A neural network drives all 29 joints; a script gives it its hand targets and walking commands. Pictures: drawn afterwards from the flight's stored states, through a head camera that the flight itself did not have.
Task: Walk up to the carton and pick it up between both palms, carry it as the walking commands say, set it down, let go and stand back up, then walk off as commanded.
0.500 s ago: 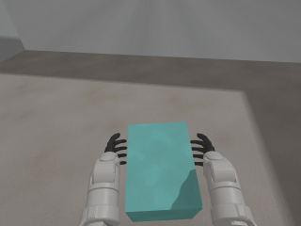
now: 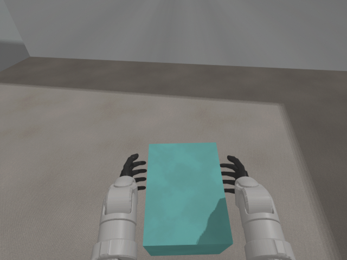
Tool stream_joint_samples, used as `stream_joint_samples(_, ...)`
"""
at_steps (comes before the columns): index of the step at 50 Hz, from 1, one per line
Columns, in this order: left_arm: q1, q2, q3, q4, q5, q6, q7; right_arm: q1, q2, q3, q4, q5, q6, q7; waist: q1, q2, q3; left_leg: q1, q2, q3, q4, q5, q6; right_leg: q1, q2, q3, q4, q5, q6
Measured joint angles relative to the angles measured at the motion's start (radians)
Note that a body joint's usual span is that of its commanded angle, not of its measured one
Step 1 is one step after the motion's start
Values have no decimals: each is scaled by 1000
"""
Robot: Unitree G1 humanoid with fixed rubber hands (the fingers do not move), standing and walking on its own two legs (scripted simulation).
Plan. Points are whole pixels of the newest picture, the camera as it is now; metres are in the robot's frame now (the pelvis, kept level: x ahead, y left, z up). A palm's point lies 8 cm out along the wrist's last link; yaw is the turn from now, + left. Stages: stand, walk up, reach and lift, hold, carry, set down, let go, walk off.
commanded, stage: hold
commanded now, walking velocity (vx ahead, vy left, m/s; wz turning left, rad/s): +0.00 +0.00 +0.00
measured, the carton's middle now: (183, 198) +0.32 +0.00 -0.03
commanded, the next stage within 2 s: carry in 0.82 s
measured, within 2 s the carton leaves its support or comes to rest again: neither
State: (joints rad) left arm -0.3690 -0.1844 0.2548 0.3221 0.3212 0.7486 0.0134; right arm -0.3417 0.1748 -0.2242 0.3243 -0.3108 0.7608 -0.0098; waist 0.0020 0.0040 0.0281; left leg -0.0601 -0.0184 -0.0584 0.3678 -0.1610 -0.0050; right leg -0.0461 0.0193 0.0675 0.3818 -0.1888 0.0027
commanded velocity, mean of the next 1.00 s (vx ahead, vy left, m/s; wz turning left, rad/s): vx -0.06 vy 0.00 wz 0.00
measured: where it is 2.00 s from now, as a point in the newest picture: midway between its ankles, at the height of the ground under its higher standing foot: outside the picture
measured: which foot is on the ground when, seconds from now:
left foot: down 0.00-1.00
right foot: down 0.00-1.00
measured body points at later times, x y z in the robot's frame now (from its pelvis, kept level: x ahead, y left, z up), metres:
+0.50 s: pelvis +0.00 +0.00 +0.00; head -0.05 +0.00 +0.45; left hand +0.31 +0.14 +0.06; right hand +0.31 -0.14 +0.04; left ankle +0.04 +0.12 -0.74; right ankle +0.02 -0.12 -0.74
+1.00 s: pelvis -0.01 +0.00 -0.02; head -0.03 +0.00 +0.43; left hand +0.32 +0.14 +0.06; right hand +0.30 -0.13 +0.04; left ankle +0.04 +0.12 -0.74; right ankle +0.03 -0.12 -0.74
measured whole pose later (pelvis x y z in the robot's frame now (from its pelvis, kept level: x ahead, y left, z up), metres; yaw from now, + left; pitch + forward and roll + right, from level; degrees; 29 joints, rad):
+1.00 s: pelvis -0.01 +0.00 -0.02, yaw +1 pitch +1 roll +0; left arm -0.35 -0.18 0.16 0.13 0.26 0.81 0.09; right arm -0.29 0.16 -0.13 0.13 -0.21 0.84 -0.09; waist 0.00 0.00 -0.07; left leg -0.38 -0.03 -0.07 0.60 -0.23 0.00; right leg -0.35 0.03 0.05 0.60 -0.26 0.01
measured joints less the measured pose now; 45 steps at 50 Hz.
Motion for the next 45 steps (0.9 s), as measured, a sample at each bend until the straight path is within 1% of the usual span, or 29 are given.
stream_joint_samples(40, 14, 5, -17, -21, -13, -5, -1, 26, -8, 25, -20, 18, 8, -7, 3, 2, 2, 0, 0, 0, 3, -4, 1, 2, 0, 2, -2, -1, 0)
stream_joint_samples(43, 12, 5, -32, -23, -13, 3, 12, 29, -10, 31, -22, 17, 14, -14, -1, 0, -64, -107, -3, -6, 70, -25, 1, -99, 2, -6, 58, -22, 2)
stream_joint_samples(45, 12, 5, -47, -47, -17, 12, 28, 33, -11, 43, -44, 31, 22, -28, -3, 0, -93, -177, -5, -8, 117, -41, 1, -168, 3, -9, 105, -39, 3)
